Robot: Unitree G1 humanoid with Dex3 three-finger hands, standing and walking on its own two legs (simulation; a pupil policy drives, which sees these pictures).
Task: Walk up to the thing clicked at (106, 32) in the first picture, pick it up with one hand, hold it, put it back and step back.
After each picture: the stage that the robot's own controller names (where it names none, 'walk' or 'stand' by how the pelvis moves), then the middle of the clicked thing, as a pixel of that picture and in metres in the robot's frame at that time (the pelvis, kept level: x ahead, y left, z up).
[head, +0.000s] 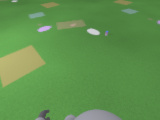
stand; (106, 33) +2.22 -0.51 -0.72
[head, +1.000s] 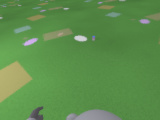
walk; (93, 38) +2.13 -0.04 -0.70
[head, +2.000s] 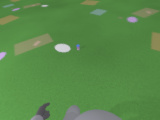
walk; (78, 47) +1.50 +0.28 -0.71
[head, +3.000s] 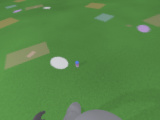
walk; (77, 64) +1.01 +0.27 -0.72
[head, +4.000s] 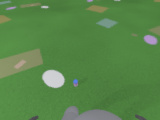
walk; (75, 83) +0.60 +0.19 -0.69
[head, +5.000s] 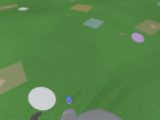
walk; (69, 100) +0.34 +0.21 -0.69
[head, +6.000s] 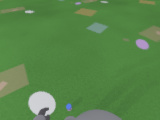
stand; (69, 107) +0.28 +0.21 -0.72
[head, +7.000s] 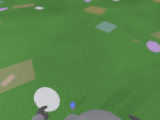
stand; (72, 105) +0.28 +0.17 -0.72
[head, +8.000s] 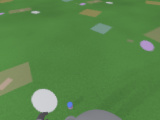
stand; (70, 105) +0.30 +0.21 -0.72
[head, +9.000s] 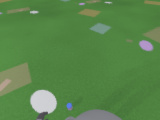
stand; (69, 106) +0.29 +0.21 -0.73
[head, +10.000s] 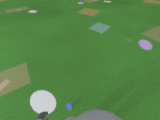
go down; (69, 106) +0.28 +0.22 -0.73
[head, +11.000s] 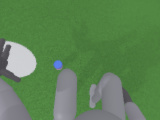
go down; (58, 65) +0.38 +0.22 -0.30
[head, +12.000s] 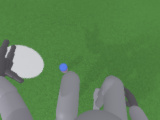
approach; (63, 68) +0.37 +0.21 -0.31
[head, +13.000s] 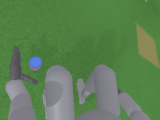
close in; (35, 64) +0.37 +0.24 -0.22
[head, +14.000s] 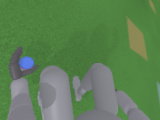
close; (26, 64) +0.36 +0.26 -0.22
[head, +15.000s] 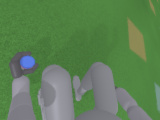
lift; (27, 63) +0.36 +0.25 -0.22
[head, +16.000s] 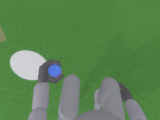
lift; (56, 72) +0.31 +0.22 -0.05
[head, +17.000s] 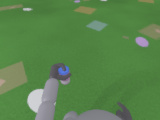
hold; (64, 75) +0.33 +0.17 +0.03
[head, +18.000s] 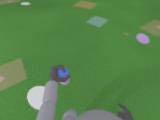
hold; (64, 76) +0.33 +0.17 +0.00
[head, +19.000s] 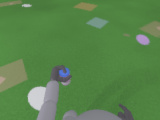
hold; (65, 76) +0.33 +0.17 +0.00
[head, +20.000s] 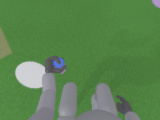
crouch; (60, 66) +0.38 +0.19 -0.07
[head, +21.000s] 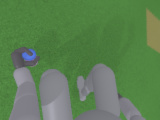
lower; (31, 58) +0.40 +0.25 -0.21
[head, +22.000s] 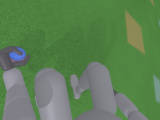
lower; (18, 57) +0.41 +0.27 -0.22
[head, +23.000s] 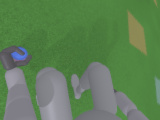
lower; (20, 57) +0.40 +0.27 -0.22
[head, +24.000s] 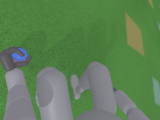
lower; (20, 57) +0.40 +0.27 -0.22
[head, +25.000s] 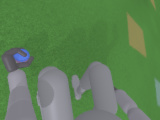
loosen; (22, 58) +0.40 +0.26 -0.22
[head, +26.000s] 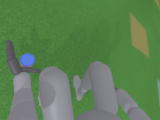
withdraw; (27, 61) +0.38 +0.24 -0.22
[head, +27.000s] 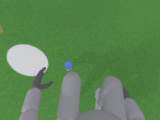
walk; (68, 66) +0.41 +0.19 -0.33
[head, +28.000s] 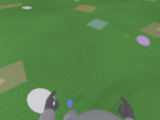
stand; (70, 103) +0.31 +0.18 -0.66
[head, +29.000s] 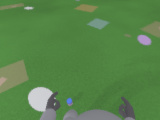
stand; (69, 102) +0.32 +0.20 -0.67
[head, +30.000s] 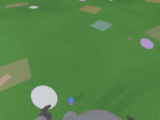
stand; (71, 101) +0.33 +0.18 -0.70
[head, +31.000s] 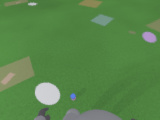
walk; (73, 97) +0.35 +0.18 -0.72
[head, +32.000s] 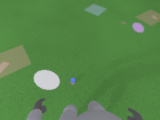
walk; (72, 81) +0.50 +0.15 -0.71
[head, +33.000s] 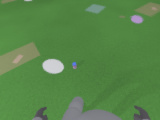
walk; (74, 65) +0.82 +0.28 -0.69
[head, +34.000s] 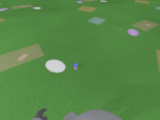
stand; (75, 66) +0.97 +0.21 -0.71
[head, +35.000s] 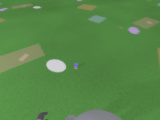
stand; (76, 66) +0.97 +0.21 -0.73
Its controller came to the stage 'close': yes
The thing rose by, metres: 0.72
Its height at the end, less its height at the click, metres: +0.00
